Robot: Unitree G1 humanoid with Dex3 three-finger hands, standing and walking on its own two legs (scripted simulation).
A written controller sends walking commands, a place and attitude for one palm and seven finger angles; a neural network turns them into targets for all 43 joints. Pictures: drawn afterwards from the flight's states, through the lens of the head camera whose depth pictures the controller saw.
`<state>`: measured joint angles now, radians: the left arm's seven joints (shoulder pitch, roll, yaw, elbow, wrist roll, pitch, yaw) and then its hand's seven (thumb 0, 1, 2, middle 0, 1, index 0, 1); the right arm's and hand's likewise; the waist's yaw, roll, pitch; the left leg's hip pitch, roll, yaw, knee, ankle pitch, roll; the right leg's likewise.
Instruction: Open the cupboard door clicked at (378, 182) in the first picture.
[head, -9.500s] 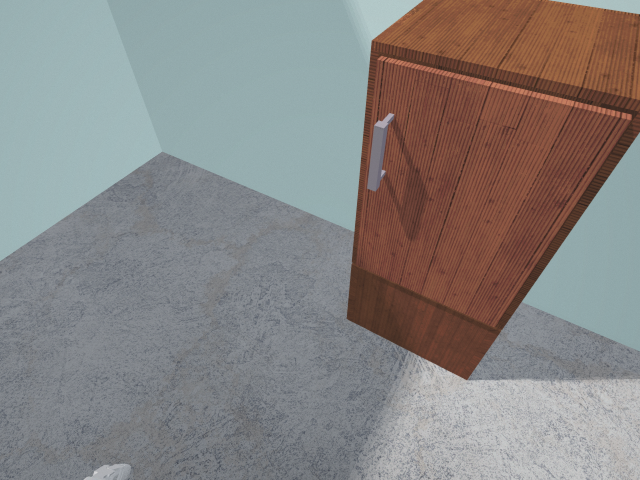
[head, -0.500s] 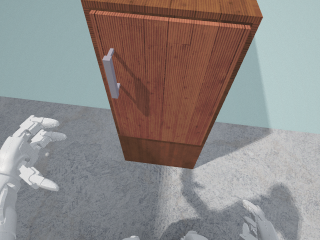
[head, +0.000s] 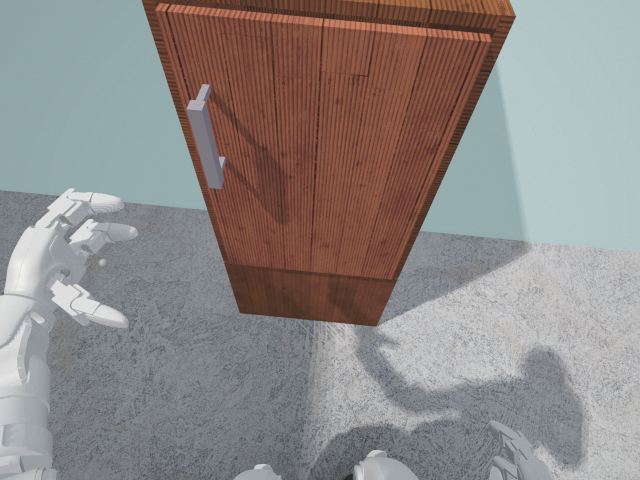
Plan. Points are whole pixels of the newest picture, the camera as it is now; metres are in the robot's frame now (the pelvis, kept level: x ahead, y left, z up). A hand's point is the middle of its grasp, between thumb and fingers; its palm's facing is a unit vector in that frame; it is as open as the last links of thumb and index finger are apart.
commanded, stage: move the hooked fingers beside the handle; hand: left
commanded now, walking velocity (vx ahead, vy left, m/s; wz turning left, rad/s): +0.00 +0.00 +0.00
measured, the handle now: (210, 139) +0.57 +0.18 +0.06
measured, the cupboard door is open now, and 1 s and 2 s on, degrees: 0 0 0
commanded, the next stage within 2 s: slide the fingers in behind the handle in 1.94 s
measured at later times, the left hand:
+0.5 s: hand (135, 213) +0.42 +0.25 +0.06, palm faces -0.08 -1.00 -0.01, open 13.9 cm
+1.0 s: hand (158, 174) +0.49 +0.24 +0.06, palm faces -0.08 -1.00 -0.02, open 13.9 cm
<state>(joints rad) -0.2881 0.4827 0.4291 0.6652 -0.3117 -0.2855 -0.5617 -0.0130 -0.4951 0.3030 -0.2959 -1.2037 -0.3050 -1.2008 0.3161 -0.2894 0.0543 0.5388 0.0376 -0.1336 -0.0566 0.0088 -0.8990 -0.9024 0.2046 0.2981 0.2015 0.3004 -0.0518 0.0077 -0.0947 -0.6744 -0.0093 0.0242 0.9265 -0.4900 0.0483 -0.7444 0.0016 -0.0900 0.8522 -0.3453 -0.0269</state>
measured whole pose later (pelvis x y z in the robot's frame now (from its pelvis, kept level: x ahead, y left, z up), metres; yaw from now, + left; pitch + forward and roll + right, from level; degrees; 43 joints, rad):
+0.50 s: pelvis +0.00 +0.00 +0.00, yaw -1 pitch +17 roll -2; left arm -0.56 0.54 0.44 0.94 -0.23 -0.34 -0.52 -0.01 -0.49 0.30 -0.30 -1.20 -0.30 -1.20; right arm 0.36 -0.29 0.05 0.57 0.03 -0.03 -0.04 0.01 -0.90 -0.90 0.20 0.30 0.20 0.30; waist -0.10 0.01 -0.11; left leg -0.75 0.00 0.04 0.94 -0.49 0.05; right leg -0.82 0.01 -0.08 0.86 -0.34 -0.02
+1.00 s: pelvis +0.00 +0.01 -0.01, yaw -1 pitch +21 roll -3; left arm -0.86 0.66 0.46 1.19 -0.14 -0.37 -0.49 -0.01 -0.50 0.30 -0.30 -1.20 -0.30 -1.20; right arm 0.39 -0.30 0.06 0.59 0.01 0.06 -0.04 0.00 -0.90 -0.90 0.20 0.30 0.20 0.30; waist -0.17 0.01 -0.09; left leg -0.87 0.01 0.03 1.01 -0.51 0.06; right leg -0.93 0.02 -0.09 0.90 -0.34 -0.02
